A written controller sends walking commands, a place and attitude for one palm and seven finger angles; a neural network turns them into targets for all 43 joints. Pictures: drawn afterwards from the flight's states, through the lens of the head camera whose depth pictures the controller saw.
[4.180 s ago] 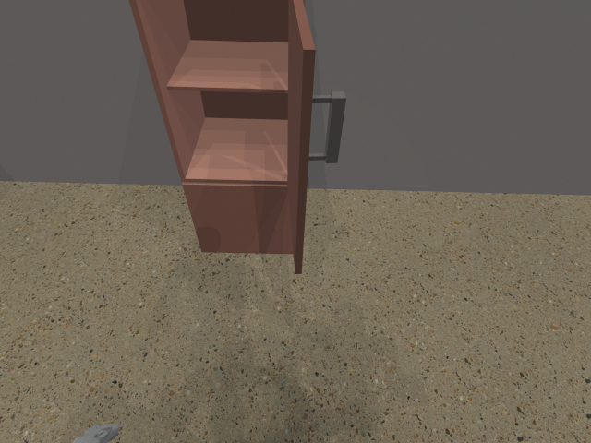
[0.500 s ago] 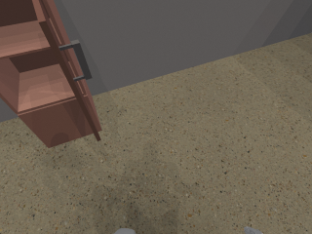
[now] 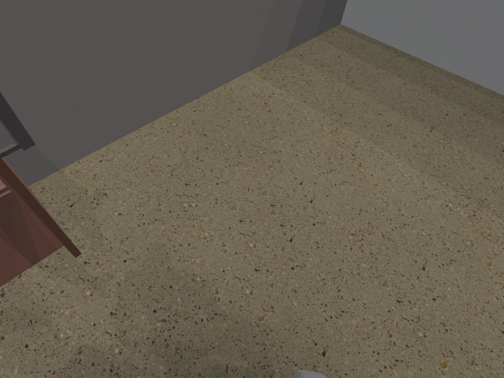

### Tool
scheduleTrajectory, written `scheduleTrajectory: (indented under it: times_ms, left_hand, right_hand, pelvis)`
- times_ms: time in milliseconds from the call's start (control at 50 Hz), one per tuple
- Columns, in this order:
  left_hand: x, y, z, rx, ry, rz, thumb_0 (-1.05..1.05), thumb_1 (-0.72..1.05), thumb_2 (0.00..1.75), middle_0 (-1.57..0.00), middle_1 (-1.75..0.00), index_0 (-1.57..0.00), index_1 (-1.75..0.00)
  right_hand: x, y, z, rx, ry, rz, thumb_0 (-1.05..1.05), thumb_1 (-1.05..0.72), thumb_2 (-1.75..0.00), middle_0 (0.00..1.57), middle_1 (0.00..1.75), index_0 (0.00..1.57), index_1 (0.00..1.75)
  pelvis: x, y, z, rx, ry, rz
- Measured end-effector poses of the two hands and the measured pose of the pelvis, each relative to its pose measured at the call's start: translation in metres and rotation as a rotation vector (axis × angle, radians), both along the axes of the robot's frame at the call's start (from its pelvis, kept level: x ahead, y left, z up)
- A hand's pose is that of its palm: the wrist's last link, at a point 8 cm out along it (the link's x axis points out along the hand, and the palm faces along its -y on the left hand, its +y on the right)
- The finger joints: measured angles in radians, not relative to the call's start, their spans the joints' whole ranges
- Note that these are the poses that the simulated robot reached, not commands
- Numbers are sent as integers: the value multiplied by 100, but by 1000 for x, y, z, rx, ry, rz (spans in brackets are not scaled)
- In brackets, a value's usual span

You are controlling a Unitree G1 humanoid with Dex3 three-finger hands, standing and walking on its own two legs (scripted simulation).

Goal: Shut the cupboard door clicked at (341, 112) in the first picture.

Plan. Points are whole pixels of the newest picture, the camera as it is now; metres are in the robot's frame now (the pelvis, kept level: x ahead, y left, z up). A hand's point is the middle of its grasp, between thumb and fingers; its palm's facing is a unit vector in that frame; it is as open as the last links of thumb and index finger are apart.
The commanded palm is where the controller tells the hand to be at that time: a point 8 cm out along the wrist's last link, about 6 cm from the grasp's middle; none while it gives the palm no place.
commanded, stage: walk around to get in front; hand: left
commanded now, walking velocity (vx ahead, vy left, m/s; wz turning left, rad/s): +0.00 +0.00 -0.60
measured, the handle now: out of the picture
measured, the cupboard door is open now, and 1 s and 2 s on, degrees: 95 95 95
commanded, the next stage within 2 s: none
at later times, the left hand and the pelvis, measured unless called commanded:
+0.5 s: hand (170, 376) +0.15 +0.15 -0.17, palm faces -0.27 -0.94 -0.22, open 7.4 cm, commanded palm none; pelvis +0.00 -0.02 -0.01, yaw -17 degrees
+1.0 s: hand (195, 351) +0.19 +0.11 -0.17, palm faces -0.57 -0.80 -0.21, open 7.4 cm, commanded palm none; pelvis +0.00 +0.00 -0.01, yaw -37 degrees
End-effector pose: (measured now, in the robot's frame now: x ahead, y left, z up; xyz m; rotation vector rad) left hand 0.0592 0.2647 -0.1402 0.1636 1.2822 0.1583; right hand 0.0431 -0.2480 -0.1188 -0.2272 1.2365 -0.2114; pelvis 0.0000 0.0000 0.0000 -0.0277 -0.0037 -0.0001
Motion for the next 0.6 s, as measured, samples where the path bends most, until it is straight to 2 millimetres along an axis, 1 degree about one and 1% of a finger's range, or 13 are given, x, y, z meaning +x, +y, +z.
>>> scheduleTrajectory:
  times_ms: [80,120,160,200,240,300,400,460,520,560,600]
  left_hand:
    - [41,-30,2,7,-51,-104,1,91,90,-20,-30,-20,-30]
    - [62,-45,2,21,-97,-156,1,91,90,-20,-30,-20,-30]
    - [77,-60,5,36,-135,-192,1,90,90,-20,-30,-20,-30]
    - [86,-70,12,44,-161,-208,1,90,90,-20,-30,-20,-30]
    - [90,-77,17,48,-171,-219,0,90,90,-20,-30,-20,-30]
    - [93,-84,20,45,-164,-248,0,90,90,-20,-30,-20,-30]
    - [93,-85,16,25,-132,-296,0,90,90,-20,-30,-20,-30]
    - [92,-78,9,13,-108,-315,0,90,90,-20,-30,-20,-30]
    - [94,-66,-1,-1,-85,-325,1,90,90,-21,-30,-20,-30]
    - [97,-56,-11,-13,-73,-331,1,90,90,-21,-30,-20,-30]
    - [100,-49,-16,-20,-56,-340,1,90,90,-20,-30,-20,-30]
  right_hand:
    - [-39,-21,-16,22,62,-99,1,-90,-89,20,30,21,30]
    - [-57,-35,-29,35,87,-143,1,-90,-89,20,30,21,30]
    - [-71,-45,-37,39,121,-178,1,-90,-89,20,30,21,30]
    - [-78,-51,-37,38,140,-204,1,-90,-89,20,30,20,30]
    - [-77,-54,-33,40,132,-221,1,-91,-89,20,30,20,30]
    - [-69,-57,-26,42,84,-241,1,-91,-89,20,30,20,30]
    - [-49,-54,-16,30,-8,-266,1,-91,-89,20,30,20,30]
    - [-37,-48,-11,15,-52,-277,1,-91,-89,20,30,20,30]
    - [-29,-38,-5,-10,-89,-288,1,-91,-89,20,30,20,30]
    - [-28,-30,-3,-35,-112,-299,1,-91,-89,20,30,20,30]
    - [-32,-19,2,-46,-115,-307,1,-91,-89,20,30,20,30]
  pelvis:
    - [-1,-15,-7,12,6,-65]
    - [0,-26,-16,23,10,-90]
    - [-1,-32,-18,11,8,-107]
    - [-2,-36,-15,15,3,-119]
    - [-2,-39,-11,25,-1,-143]
    - [-2,-42,-5,36,-2,-180]
    - [-2,-36,-3,35,2,-241]
    - [-1,-28,-4,30,7,-276]
    - [1,-15,-7,21,16,-309]
    - [4,-5,-12,11,22,-331]
    - [4,1,-12,14,16,-362]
